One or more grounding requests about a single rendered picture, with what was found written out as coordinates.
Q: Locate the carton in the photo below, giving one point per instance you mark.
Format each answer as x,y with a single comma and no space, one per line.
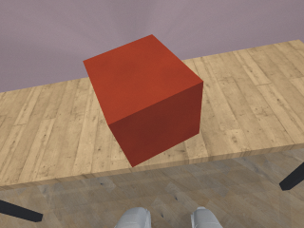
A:
150,99

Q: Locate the robot left thigh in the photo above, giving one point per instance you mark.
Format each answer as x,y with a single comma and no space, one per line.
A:
136,217

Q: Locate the robot thigh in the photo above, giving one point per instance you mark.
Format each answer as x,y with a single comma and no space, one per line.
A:
204,218
136,217

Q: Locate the table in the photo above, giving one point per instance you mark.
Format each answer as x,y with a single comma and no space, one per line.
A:
252,104

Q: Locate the robot right thigh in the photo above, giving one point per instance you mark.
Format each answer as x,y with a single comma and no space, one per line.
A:
204,218

